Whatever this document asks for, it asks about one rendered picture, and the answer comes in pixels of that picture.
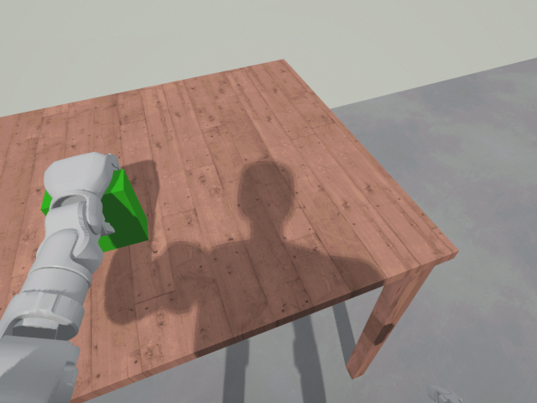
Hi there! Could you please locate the table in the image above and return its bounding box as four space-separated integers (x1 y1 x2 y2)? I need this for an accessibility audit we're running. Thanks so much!
0 59 459 403

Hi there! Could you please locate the robot left hand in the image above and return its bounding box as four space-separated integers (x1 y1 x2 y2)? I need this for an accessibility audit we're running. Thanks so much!
44 152 121 237

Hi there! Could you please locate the left robot forearm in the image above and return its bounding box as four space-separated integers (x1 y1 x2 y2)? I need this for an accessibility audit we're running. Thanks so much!
0 190 103 341

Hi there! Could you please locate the sponge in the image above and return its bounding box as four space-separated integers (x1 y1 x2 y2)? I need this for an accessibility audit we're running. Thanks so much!
40 169 149 252

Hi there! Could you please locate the robot right hand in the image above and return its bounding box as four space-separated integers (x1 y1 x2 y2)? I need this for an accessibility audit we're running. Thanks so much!
426 385 461 403

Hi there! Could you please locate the left robot upper arm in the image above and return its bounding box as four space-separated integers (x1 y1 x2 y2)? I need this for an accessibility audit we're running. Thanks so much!
0 335 81 403

